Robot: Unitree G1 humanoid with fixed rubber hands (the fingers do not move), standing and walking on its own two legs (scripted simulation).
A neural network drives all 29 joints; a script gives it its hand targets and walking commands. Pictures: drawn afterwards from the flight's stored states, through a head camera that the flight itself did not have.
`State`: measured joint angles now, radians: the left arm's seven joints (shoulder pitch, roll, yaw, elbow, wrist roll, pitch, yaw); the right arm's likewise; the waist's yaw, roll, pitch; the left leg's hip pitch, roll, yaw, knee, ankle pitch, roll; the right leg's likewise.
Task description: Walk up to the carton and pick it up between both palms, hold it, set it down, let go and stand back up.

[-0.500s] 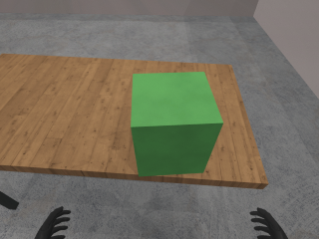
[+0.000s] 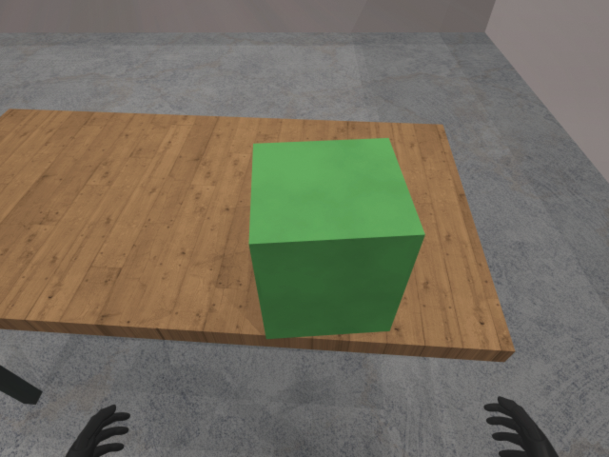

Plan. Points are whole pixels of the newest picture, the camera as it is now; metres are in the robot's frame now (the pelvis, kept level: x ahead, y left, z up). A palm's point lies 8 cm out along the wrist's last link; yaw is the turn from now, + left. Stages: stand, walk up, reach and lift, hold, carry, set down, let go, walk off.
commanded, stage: stand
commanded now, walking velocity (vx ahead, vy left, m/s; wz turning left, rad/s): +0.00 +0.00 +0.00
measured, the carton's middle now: (325, 242) +0.43 +0.02 +0.02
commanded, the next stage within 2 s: none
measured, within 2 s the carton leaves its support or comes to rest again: neither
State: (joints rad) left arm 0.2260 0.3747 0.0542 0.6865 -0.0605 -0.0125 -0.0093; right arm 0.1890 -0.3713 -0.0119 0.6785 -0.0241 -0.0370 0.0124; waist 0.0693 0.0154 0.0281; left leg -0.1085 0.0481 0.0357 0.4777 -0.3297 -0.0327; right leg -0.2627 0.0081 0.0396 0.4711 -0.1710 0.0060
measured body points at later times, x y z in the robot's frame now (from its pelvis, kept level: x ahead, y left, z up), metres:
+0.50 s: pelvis +0.00 +0.00 +0.00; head -0.01 +0.00 +0.45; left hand +0.11 +0.32 -0.08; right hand +0.17 -0.29 -0.08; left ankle -0.04 +0.13 -0.74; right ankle +0.05 -0.13 -0.74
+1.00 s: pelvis -0.01 +0.00 +0.00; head -0.02 -0.01 +0.45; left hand +0.09 +0.32 -0.09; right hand +0.15 -0.29 -0.09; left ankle -0.04 +0.13 -0.74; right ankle +0.05 -0.13 -0.74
